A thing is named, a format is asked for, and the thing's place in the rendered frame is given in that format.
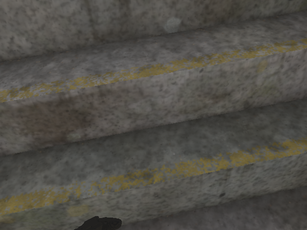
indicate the robot left hand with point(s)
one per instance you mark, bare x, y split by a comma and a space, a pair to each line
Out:
97, 223

